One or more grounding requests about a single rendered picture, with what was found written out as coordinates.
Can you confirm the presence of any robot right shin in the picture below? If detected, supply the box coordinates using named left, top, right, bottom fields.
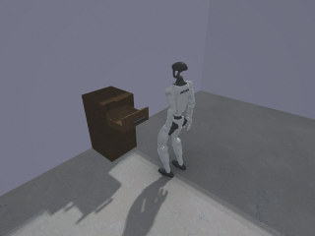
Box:
left=172, top=138, right=183, bottom=165

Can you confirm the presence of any handle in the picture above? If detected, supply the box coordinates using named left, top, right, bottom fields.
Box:
left=115, top=96, right=129, bottom=104
left=131, top=116, right=147, bottom=125

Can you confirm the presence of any right robot hand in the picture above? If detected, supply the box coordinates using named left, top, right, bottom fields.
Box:
left=183, top=118, right=192, bottom=131

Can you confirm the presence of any drawer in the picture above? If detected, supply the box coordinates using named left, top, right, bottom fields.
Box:
left=106, top=104, right=149, bottom=133

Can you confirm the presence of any humanoid robot head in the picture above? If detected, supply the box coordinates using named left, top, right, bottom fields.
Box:
left=171, top=62, right=188, bottom=87

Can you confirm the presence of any robot right forearm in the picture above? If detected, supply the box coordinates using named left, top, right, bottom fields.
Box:
left=186, top=103, right=195, bottom=119

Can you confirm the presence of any robot left upper arm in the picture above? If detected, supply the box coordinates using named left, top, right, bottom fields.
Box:
left=164, top=86, right=176, bottom=115

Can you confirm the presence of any robot left forearm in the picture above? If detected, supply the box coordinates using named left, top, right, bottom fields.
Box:
left=163, top=109, right=174, bottom=134

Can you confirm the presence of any robot right upper arm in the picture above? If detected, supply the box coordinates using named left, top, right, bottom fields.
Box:
left=185, top=81, right=195, bottom=105

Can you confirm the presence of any cabinet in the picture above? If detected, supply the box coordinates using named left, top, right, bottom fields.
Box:
left=82, top=86, right=137, bottom=162

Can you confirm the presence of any left robot hand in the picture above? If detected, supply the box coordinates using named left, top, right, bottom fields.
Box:
left=158, top=132, right=168, bottom=147

